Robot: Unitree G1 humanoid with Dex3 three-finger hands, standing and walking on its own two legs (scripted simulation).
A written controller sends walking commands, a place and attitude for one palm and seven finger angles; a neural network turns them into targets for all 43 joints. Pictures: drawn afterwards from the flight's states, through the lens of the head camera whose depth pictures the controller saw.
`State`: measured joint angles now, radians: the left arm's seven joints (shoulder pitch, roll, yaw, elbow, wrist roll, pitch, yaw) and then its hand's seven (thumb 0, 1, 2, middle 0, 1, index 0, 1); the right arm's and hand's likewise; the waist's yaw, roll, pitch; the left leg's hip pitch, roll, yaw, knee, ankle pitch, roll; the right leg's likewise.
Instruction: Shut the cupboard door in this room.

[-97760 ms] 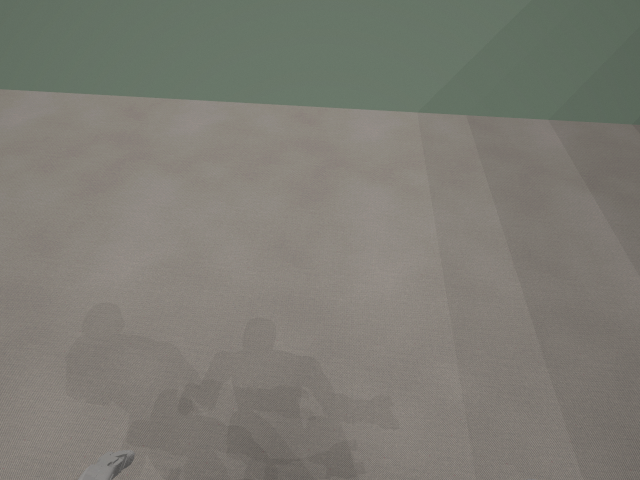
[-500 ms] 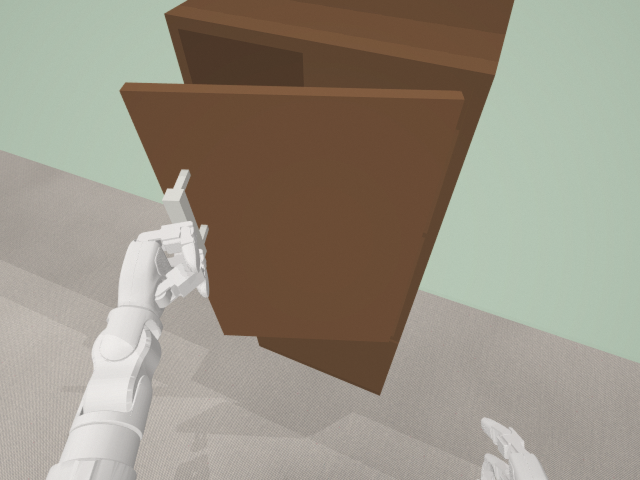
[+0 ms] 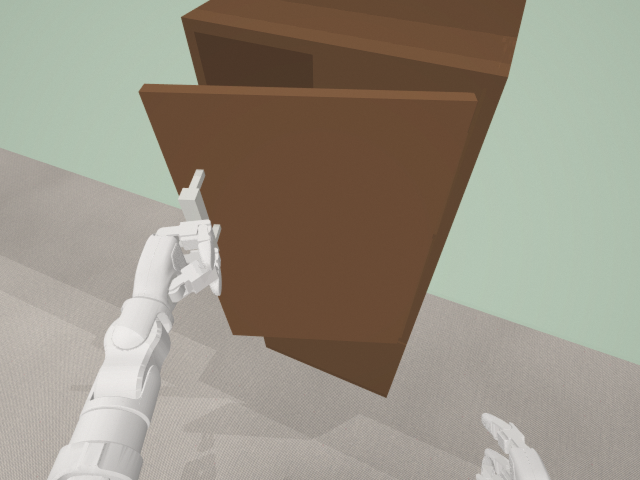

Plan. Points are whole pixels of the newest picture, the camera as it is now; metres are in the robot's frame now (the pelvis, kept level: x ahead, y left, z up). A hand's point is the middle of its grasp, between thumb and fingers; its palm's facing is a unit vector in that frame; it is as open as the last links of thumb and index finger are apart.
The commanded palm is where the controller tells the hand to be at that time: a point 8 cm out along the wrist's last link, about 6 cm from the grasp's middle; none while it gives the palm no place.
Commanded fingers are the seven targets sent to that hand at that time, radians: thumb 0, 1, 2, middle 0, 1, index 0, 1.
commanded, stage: push the door shut along its arc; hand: left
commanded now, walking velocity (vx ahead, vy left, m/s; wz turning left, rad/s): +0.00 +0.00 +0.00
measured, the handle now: (204, 216) +0.44 +0.18 +0.08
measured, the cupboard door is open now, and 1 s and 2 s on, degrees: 20 6 0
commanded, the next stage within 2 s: pull the fist back off the door in 1.68 s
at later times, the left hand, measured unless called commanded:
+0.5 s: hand (228, 233) +0.40 +0.14 +0.09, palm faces -0.20 -0.98 -0.05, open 3.1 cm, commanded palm +0.40 +0.18 +0.09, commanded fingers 0.00 0.90 0.90 -1.30 -1.50 -1.30 -1.50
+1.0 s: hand (276, 198) +0.47 +0.08 +0.09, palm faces -0.35 -0.94 -0.03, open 3.1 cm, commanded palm +0.47 +0.14 +0.09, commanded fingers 0.00 0.90 0.90 -1.30 -1.50 -1.30 -1.50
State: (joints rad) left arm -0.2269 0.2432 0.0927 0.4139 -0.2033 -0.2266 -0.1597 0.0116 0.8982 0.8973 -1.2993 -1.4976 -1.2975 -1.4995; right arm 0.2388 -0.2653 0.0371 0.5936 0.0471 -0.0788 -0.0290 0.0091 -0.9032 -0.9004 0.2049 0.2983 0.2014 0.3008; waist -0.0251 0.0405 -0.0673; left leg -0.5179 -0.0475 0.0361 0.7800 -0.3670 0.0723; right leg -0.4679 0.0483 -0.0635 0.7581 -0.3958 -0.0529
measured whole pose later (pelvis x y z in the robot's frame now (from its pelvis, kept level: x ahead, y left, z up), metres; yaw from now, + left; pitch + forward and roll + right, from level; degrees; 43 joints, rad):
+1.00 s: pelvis -0.01 +0.01 -0.02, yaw +0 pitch +14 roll -2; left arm -0.94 0.34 0.15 1.15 -0.15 -0.33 -0.35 0.01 0.90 0.90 -1.30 -1.50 -1.30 -1.50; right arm 0.36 -0.30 0.03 0.67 0.02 -0.06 -0.01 0.01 -0.90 -0.90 0.21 0.30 0.20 0.30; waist -0.16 0.04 -0.07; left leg -0.76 -0.04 0.04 0.88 -0.37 0.08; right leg -0.71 0.04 -0.07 0.86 -0.40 -0.05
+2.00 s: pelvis -0.03 +0.01 -0.04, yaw +1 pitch +21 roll -4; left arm -1.21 0.20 0.17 1.31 -0.08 -0.29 0.15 -0.11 0.66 1.00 -1.30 -1.50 -1.33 -1.50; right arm 0.39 -0.26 0.01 0.74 -0.06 -0.14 0.06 0.00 -0.90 -0.90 0.21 0.30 0.20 0.30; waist -0.17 0.05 -0.14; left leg -1.02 -0.05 -0.01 1.04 -0.39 0.08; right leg -0.93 0.03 -0.13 0.98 -0.42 -0.05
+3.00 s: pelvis +0.01 -0.03 +0.00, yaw -2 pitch +8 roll +1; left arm -0.42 0.13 0.09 0.59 -0.12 -0.28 0.04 0.01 0.90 0.90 -1.30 -1.50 -1.30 -1.50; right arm 0.27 -0.26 0.00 0.56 0.03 0.02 0.03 0.01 -0.91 -0.90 0.20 0.30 0.20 0.30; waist -0.03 0.04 -0.12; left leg -0.53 -0.02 0.05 0.75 -0.37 0.04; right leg -0.50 0.08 -0.04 0.76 -0.40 -0.08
